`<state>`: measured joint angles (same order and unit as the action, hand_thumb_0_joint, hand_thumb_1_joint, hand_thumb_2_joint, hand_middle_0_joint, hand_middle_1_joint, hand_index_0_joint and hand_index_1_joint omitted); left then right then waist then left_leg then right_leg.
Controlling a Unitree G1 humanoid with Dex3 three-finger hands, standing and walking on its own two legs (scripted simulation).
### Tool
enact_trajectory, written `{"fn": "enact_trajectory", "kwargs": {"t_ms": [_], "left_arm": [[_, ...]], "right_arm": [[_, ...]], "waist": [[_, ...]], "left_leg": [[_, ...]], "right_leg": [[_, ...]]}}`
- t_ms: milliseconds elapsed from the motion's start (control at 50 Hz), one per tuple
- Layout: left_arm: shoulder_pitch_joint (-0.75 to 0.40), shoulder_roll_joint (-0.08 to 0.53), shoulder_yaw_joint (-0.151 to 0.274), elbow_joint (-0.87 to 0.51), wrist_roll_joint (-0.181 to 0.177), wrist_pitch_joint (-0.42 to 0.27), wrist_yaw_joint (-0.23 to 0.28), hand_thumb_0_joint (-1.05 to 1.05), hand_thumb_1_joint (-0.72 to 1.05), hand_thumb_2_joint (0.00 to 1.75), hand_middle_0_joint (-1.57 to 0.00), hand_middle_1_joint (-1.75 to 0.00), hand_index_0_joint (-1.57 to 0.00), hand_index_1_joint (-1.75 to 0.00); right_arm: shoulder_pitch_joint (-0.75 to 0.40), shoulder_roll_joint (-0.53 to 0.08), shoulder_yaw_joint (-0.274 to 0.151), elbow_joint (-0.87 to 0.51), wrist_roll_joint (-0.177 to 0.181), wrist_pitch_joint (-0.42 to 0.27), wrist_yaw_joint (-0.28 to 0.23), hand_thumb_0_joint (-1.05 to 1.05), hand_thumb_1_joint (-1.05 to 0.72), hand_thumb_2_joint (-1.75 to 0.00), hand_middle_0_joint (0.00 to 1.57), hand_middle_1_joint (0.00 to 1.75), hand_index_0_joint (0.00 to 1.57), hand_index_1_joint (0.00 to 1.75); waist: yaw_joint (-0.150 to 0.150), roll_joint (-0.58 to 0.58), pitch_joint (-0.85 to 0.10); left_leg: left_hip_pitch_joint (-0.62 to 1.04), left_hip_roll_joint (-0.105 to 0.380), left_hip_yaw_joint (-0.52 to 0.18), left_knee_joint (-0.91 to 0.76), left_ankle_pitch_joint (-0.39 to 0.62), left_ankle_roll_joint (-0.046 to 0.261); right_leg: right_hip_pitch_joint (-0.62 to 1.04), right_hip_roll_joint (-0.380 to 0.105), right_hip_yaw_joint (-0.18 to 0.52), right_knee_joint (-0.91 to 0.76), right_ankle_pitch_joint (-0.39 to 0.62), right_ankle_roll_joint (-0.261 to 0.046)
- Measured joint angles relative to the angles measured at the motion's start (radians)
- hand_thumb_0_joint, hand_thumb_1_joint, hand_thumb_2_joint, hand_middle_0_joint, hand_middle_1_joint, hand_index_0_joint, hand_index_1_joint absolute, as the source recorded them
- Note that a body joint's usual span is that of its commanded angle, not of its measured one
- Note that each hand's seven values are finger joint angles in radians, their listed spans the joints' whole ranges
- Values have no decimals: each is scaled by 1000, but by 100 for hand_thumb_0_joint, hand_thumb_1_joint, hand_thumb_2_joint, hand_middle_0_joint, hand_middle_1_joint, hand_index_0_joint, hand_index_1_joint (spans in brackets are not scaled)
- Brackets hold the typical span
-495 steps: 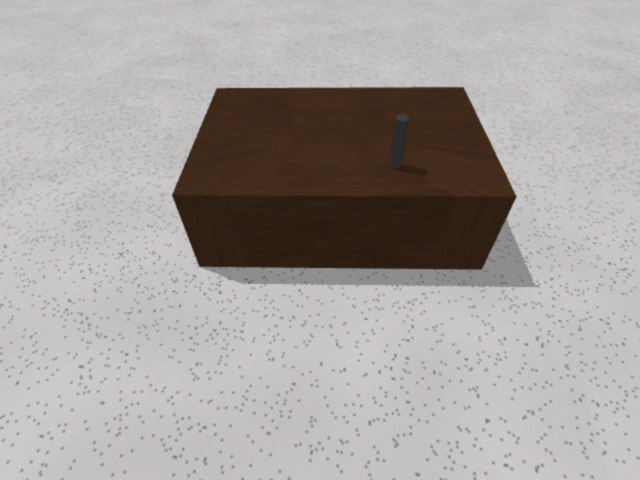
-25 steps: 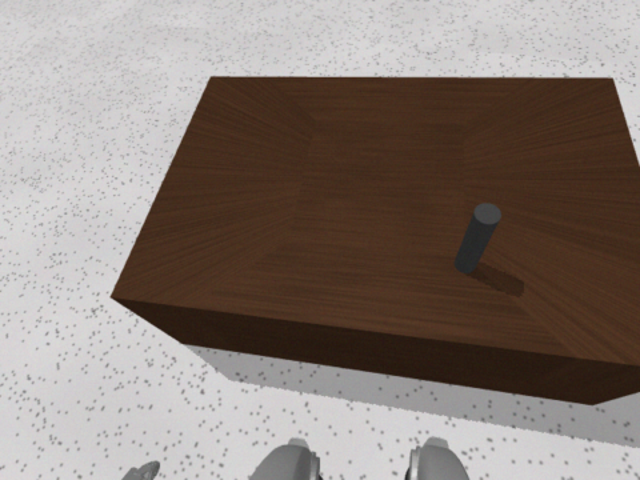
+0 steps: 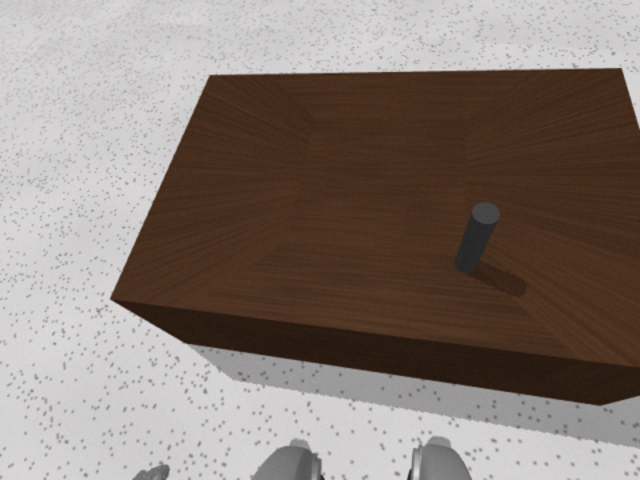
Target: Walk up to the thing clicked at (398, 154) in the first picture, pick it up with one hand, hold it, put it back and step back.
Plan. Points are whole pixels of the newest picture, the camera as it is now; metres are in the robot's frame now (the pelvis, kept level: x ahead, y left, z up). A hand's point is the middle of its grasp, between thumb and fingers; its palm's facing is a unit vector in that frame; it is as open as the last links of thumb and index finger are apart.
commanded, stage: approach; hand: right
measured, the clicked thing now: (474, 241) +0.54 -0.17 -0.22
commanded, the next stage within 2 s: close in in 0.50 s
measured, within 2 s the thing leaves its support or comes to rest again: neither
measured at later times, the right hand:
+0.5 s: hand (558, 260) +0.48 -0.29 -0.17, palm faces +0.05 +1.00 +0.01, open 17.5 cm
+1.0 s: hand (487, 260) +0.52 -0.20 -0.26, palm faces +0.06 +1.00 -0.03, open 17.2 cm
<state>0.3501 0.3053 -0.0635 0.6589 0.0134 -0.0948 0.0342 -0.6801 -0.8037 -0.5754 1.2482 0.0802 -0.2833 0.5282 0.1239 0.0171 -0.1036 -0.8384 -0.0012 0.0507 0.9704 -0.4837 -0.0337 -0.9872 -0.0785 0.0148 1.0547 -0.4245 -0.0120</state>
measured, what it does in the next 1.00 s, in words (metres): lowers itself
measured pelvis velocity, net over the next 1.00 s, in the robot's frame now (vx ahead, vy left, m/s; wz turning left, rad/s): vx -0.08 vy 0.02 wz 0.16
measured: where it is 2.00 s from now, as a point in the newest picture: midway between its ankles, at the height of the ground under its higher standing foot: outside the picture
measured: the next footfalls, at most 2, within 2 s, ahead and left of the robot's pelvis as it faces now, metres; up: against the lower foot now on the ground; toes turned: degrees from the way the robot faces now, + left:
none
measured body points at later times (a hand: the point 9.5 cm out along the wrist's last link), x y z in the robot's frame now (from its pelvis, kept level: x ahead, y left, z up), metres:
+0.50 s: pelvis -0.05 +0.01 -0.20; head +0.17 -0.05 +0.19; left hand +0.02 +0.28 -0.30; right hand +0.48 -0.34 -0.16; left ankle -0.02 +0.15 -0.67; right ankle +0.03 -0.11 -0.67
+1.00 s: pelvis -0.08 +0.02 -0.30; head +0.16 -0.01 +0.08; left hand -0.09 +0.29 -0.40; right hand +0.52 -0.26 -0.25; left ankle -0.02 +0.15 -0.67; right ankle +0.03 -0.11 -0.67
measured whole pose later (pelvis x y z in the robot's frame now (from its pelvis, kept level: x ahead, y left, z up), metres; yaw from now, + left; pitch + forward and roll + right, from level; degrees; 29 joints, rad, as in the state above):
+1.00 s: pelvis -0.08 +0.02 -0.30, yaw +9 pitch +35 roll +9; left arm 0.24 0.28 -0.17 0.60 0.07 0.05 -0.04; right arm -1.13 -0.87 -0.57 1.14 0.00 -0.30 0.30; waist 0.26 -0.01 -0.07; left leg -2.03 -0.06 0.11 2.13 -0.72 -0.01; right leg -2.20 -0.12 0.18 2.16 -0.59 0.02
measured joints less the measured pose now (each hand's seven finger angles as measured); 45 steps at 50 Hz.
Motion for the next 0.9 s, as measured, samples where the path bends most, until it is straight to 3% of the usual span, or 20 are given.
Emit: {"fn": "enact_trajectory", "kwargs": {"t_ms": [140, 280, 400, 520, 660, 800, 900], "left_arm": [[-17, 19, -11, -21, 16, -20, -14, 1, 88, 91, -20, -30, -18, -30], [-70, 25, -46, -60, 32, -23, -21, 1, 88, 91, -19, -29, -18, -30], [-129, 2, -74, -72, 63, -10, -33, 1, 89, 91, -18, -29, -17, -29], [-164, -14, -87, -70, 82, 27, -67, 0, 89, 91, -18, -29, -17, -29], [-165, -21, -121, -61, 91, 74, -90, 0, 90, 91, -19, -29, -18, -29], [-123, -22, -128, -58, 91, 120, -92, 0, 89, 91, -19, -29, -18, -29], [-107, -27, -114, -49, 74, 143, -84, 0, 90, 90, -19, -29, -18, -29]], "right_arm": [[-68, -8, 2, 46, 60, -131, 27, -1, 59, -5, 4, 5, 5, 5], [-119, 5, -49, 27, 104, -245, 71, -1, 58, -4, 5, 4, 6, 5], [-233, -44, -97, 46, 55, -260, 65, -1, 57, -2, 6, 4, 6, 4], [-347, -89, -98, 57, -18, -210, 9, -1, 55, -2, 6, 4, 6, 4], [-435, -142, -98, 75, -75, -172, -52, -2, 54, -2, 6, 4, 6, 4], [-473, -131, -81, -6, -103, -118, -139, -2, 49, -3, 6, 3, 6, 3], [-475, -99, -25, -77, -94, -63, -193, -2, 46, -3, 6, 3, 5, 3]], "waist": [[11, 4, -27], [41, 0, -61], [71, -4, -55], [90, -19, -22], [121, -25, 27], [137, -11, 61], [131, -10, 55]], "left_leg": [[-170, -1, -2, 153, -52, 0], [-455, -13, 1, 424, -141, -3], [-699, -25, 17, 670, -209, -1], [-903, -31, 28, 871, -242, 1], [-1079, -44, 44, 1041, -243, 5], [-1186, -52, 58, 1159, -240, 13], [-1207, -55, 60, 1179, -236, 19]], "right_leg": [[-168, -3, 6, 141, -42, -4], [-456, -18, 27, 402, -119, -3], [-711, -28, 62, 641, -171, 3], [-924, -28, 91, 832, -187, 5], [-1107, -32, 126, 996, -177, 8], [-1215, -31, 154, 1106, -164, 18], [-1230, -33, 158, 1121, -160, 25]]}}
